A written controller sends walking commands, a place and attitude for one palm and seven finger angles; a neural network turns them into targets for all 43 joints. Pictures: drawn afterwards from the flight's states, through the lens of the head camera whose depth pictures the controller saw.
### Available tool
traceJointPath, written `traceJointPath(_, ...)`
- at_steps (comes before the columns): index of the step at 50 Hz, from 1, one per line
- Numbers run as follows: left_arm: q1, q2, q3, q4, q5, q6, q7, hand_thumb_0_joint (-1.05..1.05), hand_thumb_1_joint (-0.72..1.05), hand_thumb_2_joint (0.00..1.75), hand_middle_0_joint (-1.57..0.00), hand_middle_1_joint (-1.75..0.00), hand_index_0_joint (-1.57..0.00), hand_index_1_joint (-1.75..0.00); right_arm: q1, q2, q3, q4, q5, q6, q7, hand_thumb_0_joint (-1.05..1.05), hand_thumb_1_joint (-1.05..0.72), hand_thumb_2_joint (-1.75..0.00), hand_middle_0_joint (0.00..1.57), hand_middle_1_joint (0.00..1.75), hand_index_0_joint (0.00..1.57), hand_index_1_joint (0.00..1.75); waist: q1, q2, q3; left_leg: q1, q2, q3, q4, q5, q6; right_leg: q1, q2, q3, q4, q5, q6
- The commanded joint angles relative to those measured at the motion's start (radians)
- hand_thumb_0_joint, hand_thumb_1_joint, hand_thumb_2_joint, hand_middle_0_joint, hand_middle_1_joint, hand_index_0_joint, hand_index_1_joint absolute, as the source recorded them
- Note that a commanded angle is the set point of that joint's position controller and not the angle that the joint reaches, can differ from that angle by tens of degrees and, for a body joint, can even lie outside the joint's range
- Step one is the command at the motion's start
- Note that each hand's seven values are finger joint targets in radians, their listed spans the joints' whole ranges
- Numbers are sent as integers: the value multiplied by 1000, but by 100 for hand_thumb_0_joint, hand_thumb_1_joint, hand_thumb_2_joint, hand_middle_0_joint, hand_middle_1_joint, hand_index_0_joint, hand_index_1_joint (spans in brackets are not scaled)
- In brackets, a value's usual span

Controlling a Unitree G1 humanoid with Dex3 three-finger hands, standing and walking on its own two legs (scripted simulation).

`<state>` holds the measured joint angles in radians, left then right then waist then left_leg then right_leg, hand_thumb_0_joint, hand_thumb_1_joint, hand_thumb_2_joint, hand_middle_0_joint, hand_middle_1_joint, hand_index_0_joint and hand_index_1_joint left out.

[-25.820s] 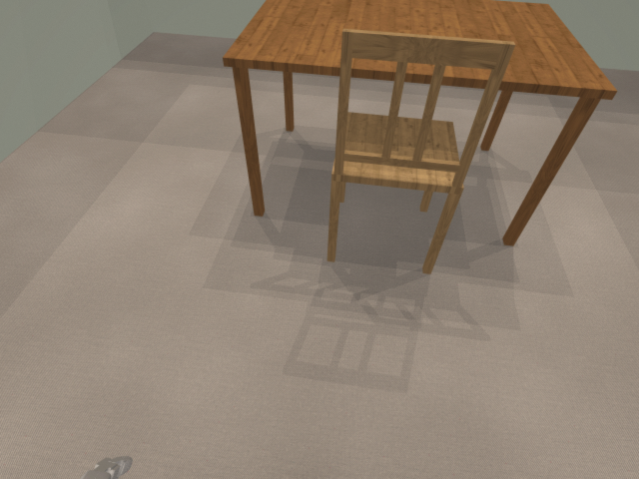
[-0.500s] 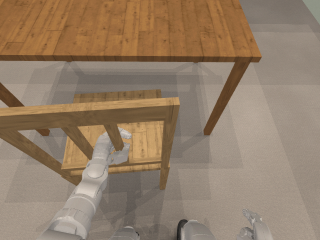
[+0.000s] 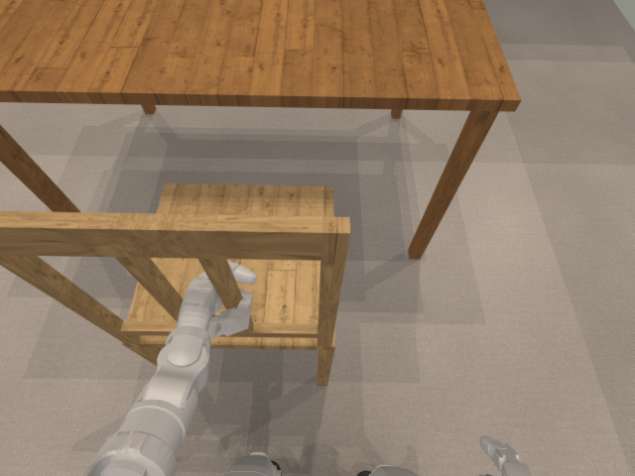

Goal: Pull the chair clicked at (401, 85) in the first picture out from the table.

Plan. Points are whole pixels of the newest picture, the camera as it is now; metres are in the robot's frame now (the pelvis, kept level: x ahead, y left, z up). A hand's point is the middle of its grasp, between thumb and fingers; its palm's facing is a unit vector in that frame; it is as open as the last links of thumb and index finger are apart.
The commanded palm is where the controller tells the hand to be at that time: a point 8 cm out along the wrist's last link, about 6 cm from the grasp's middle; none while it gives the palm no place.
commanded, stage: step backward, pulling the chair out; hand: left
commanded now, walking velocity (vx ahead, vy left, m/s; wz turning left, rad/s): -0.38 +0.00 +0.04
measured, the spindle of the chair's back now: (167, 296) +0.34 +0.24 -0.08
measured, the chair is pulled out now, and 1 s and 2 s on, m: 0.22 0.43 0.60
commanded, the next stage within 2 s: stop walking, hand still on the chair in 1.34 s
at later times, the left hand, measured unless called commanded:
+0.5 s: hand (235, 373) +0.24 +0.12 -0.07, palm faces -0.05 -0.99 -0.16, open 5.5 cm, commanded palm +0.22 +0.17 -0.07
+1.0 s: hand out of the picture +0.11 +0.11 -0.07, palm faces -0.06 -0.99 -0.14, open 5.5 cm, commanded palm +0.10 +0.16 -0.07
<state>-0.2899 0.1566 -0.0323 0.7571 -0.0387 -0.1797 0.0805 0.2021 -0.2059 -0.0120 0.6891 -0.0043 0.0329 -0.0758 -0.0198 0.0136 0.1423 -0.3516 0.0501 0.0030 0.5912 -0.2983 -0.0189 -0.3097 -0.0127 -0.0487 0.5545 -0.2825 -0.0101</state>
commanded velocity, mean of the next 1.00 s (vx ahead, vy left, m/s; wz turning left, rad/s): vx -0.38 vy -0.03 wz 0.06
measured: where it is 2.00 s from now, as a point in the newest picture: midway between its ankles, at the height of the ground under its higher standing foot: outside the picture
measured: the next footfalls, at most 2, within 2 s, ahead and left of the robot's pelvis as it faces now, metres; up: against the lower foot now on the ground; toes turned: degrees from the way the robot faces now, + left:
left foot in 0.28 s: +0.01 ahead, +0.15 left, +0.00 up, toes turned +0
right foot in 0.52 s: -0.06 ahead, -0.13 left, +0.00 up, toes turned -3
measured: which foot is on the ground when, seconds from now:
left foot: down 0.00-0.08, up 0.10-0.26, down 0.28-0.60, up 0.62-0.82, down 0.84-1.00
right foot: down 0.00-0.36, up 0.38-0.50, down 0.52-0.88, up 0.90-1.00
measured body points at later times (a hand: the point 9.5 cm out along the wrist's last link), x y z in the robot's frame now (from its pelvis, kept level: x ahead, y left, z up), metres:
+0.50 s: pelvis -0.09 +0.00 +0.00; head +0.00 +0.01 +0.44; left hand +0.24 +0.17 -0.05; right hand +0.03 -0.24 -0.12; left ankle -0.03 +0.15 -0.73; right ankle -0.09 -0.12 -0.73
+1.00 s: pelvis -0.21 +0.00 +0.00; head -0.13 +0.00 +0.45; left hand +0.11 +0.16 -0.05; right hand -0.10 -0.26 -0.12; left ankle -0.20 +0.13 -0.73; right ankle -0.19 -0.13 -0.71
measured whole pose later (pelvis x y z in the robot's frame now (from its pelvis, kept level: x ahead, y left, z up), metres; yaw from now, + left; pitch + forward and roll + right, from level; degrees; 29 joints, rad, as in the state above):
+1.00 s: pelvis -0.21 +0.00 +0.00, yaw +1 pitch +2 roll -1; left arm -0.35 0.14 -0.05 0.83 -0.04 -0.16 0.09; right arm 0.18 -0.24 -0.02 0.68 -0.01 0.02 -0.09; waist -0.05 0.01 0.16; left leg -0.32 0.05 -0.02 0.55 -0.26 -0.02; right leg -0.40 -0.02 -0.04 0.69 -0.37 -0.01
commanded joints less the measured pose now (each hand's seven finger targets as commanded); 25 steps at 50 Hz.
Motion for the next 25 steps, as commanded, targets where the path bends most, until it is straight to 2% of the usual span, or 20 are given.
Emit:
traceJointPath(1,-322,110,27,-108,58,-92,21,0,90,90,-50,-145,-50,-145,43,-151,-54,-43,2,-34,0,0,-90,-90,20,30,20,30,-34,115,-470,352,172,-92,118,941,43,146,-68,55,-169,553,-27)
traceJointPath(2,-348,136,35,-110,57,-103,23,0,90,90,-50,-145,-50,-145,49,-147,-52,-53,10,-25,-9,0,-90,-90,20,30,20,30,-43,29,-521,196,119,-32,148,686,6,328,-140,111,-122,900,-56)
traceJointPath(3,-336,191,87,-71,46,-108,30,0,90,90,-50,-145,-50,-145,41,-155,-66,-59,20,-24,-29,0,-90,-90,20,30,20,30,-39,-148,-549,18,37,9,216,216,-25,480,-233,179,-60,1201,-96)
traceJointPath(4,-267,210,104,-21,38,-93,24,0,90,90,-50,-145,-50,-145,11,-158,-65,-70,26,-27,-40,0,-90,-90,20,30,20,30,-9,-187,-539,-76,-2,-45,272,-131,-29,489,-322,220,-48,1309,-122)
traceJointPath(5,-252,206,108,-14,38,-84,18,0,90,90,-50,-145,-50,-145,-35,-149,-52,-87,27,-29,-37,0,-90,-90,20,30,20,30,12,-137,-486,-119,-6,-90,313,-217,-19,422,-364,223,-59,1190,-122)
traceJointPath(6,-265,182,93,-29,44,-83,17,0,90,90,-50,-145,-50,-145,-62,-138,-39,-92,21,-28,-37,0,-90,-90,20,30,20,30,20,-109,-444,-131,0,-110,312,-213,-12,368,-371,216,-72,1041,-128)
traceJointPath(7,-255,184,98,-43,48,-80,21,0,90,90,-50,-145,-50,-145,-72,-135,-28,-85,15,-27,-38,0,-90,-90,20,30,20,30,16,-62,-433,-114,-1,-105,264,-200,-16,347,-359,200,-76,984,-128)
traceJointPath(9,-214,193,107,-48,48,-69,32,0,90,90,-50,-145,-50,-145,-72,-147,-20,-73,14,-21,-43,0,-90,-90,20,30,20,30,9,-49,-450,-75,-1,-79,98,-95,-21,380,-317,145,-47,953,-105)
traceJointPath(11,-185,164,82,-89,31,-62,33,0,90,90,-50,-145,-50,-145,-63,-147,-19,-91,16,-10,-49,0,-90,-90,20,30,20,30,1,-98,-467,-2,13,-59,-37,97,-19,376,-268,108,-9,883,-73)
traceJointPath(12,-188,152,64,-123,24,-58,31,0,90,90,-50,-145,-50,-145,-59,-158,-26,-101,18,-9,-51,0,-90,-90,20,30,20,30,-3,-100,-467,61,47,-71,-79,280,-2,324,-235,93,-3,796,-49)
traceJointPath(13,-194,132,44,-163,18,-57,28,0,90,90,-50,-145,-50,-145,-51,-174,-36,-119,17,-5,-52,0,-90,-90,20,30,20,30,-7,-72,-464,110,102,-124,-108,498,32,260,-170,60,-3,661,-15)
traceJointPath(14,-179,123,41,-168,15,-54,25,0,90,90,-50,-145,-50,-145,-46,-185,-43,-133,19,1,-48,0,-90,-90,20,30,20,30,-7,-33,-438,152,154,-161,-125,640,65,200,-101,38,5,511,8)
traceJointPath(16,-193,68,-6,-210,18,-62,10,0,90,90,-50,-145,-50,-145,-20,-174,-46,-149,21,10,-30,0,-90,-90,20,30,20,30,-18,26,-426,165,192,-167,-128,693,91,160,-35,37,38,293,16)
traceJointPath(17,-194,59,-15,-245,24,-62,4,0,90,90,-50,-145,-50,-145,-40,-158,-39,-155,7,3,-26,0,-90,-90,20,30,20,30,-15,159,-434,177,216,-186,-144,734,106,130,-31,27,79,192,16)
traceJointPath(18,-206,59,-18,-259,31,-60,1,0,90,90,-50,-145,-50,-145,-51,-152,-36,-152,-4,-1,-18,0,-90,-90,20,30,20,30,-12,260,-416,161,246,-211,-183,737,121,80,-18,22,142,-42,10)
traceJointPath(19,-200,87,6,-278,36,-60,4,0,90,90,-50,-145,-50,-145,-39,-155,-46,-140,-13,-7,-11,0,-90,-90,20,30,20,30,-8,310,-416,199,273,-232,-188,772,145,28,-4,28,176,-172,7)
traceJointPath(20,-184,76,5,-266,37,-55,7,0,90,90,-50,-145,-50,-145,-34,-147,-46,-135,-16,-12,-3,0,-90,-90,20,30,20,30,-8,325,-417,208,285,-228,-170,783,157,6,-3,35,195,-212,2)
traceJointPath(22,-190,70,4,-258,30,-60,9,0,90,90,-50,-145,-50,-145,-6,-148,-54,-119,-8,-30,8,0,-90,-90,20,30,20,30,-18,298,-432,326,278,-203,-90,900,155,-17,-9,56,97,-127,0)
traceJointPath(24,-191,103,32,-218,32,-67,9,0,90,90,-50,-145,-50,-145,23,-158,-61,-97,-4,-43,7,0,-90,-90,20,30,20,30,-29,235,-437,377,265,-189,-54,898,135,-1,3,49,-7,-43,10)
traceJointPath(25,-207,92,21,-210,33,-72,5,0,90,90,-50,-145,-50,-145,12,-156,-58,-92,-5,-46,8,0,-90,-90,20,30,20,30,-26,241,-431,356,255,-192,-43,862,125,26,-1,57,-67,-7,8)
